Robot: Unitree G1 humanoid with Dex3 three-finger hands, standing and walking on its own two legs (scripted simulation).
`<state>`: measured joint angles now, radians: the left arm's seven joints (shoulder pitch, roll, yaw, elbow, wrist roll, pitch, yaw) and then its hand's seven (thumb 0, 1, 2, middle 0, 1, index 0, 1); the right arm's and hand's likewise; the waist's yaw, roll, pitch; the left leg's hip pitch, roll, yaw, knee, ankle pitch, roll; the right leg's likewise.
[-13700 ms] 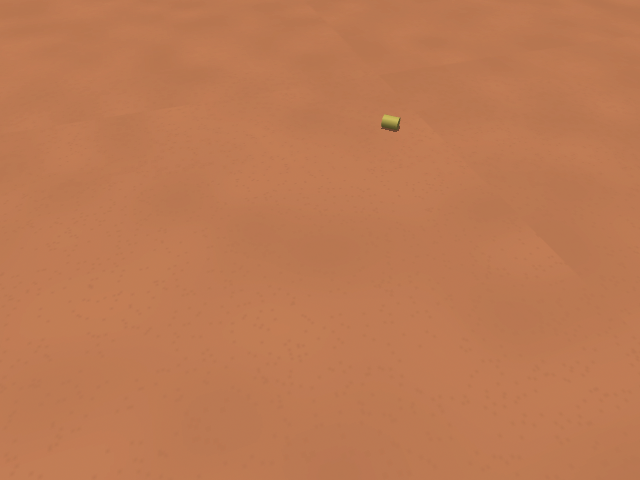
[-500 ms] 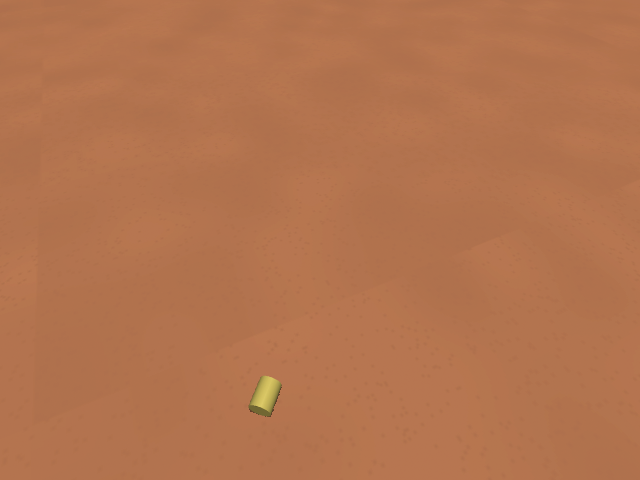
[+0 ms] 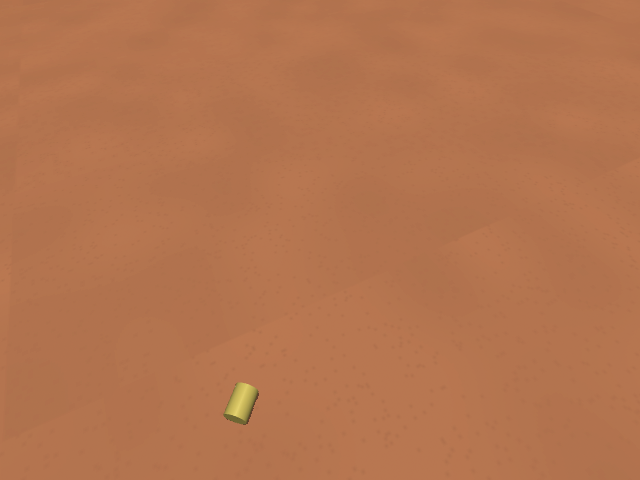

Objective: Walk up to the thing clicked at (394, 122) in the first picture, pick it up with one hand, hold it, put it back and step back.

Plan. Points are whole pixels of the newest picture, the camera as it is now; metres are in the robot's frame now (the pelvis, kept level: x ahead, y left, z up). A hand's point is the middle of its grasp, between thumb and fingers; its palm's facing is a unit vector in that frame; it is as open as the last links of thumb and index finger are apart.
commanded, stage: walk up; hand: left
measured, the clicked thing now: (241, 403) +0.47 +0.28 -0.72
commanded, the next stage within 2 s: none
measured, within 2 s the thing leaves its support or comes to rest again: neither
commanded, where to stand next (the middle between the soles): +0.08 +0.03 m, yaw +1 degrees
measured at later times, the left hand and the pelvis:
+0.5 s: hand out of the picture +0.15 +0.27 -0.14, palm faces +0.02 -0.92 -0.40, open 7.3 cm; pelvis +0.07 +0.00 +0.00, yaw +2 degrees
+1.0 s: hand out of the picture +0.13 +0.28 -0.13, palm faces +0.01 -0.93 -0.36, open 7.4 cm; pelvis +0.05 +0.01 +0.02, yaw +1 degrees
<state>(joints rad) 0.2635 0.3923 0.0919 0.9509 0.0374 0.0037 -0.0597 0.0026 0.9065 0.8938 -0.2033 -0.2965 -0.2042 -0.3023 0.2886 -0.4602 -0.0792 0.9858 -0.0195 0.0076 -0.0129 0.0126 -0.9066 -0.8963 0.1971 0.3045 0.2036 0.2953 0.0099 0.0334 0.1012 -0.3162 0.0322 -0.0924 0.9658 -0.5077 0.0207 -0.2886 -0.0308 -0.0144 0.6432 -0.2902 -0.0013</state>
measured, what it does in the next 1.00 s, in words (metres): steps on the spot: left foot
